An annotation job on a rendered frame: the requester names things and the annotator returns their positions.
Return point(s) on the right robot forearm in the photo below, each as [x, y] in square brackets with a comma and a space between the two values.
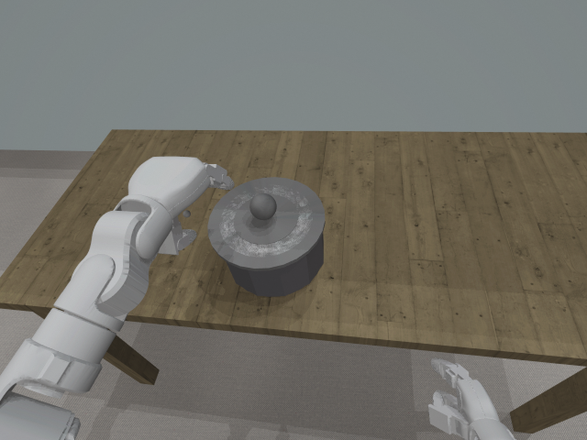
[488, 429]

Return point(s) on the pot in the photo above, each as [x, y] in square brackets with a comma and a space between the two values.
[283, 281]

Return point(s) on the knob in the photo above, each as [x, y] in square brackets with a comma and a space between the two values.
[263, 206]

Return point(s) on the left robot upper arm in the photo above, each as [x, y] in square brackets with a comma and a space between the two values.
[24, 418]

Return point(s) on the lid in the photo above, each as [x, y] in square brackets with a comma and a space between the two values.
[249, 243]

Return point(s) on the table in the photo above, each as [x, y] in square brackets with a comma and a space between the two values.
[470, 243]

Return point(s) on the left robot forearm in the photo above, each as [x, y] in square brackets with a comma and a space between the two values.
[65, 352]

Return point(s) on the left robot hand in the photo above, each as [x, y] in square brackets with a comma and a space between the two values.
[176, 183]

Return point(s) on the right robot hand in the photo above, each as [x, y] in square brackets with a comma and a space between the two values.
[454, 415]

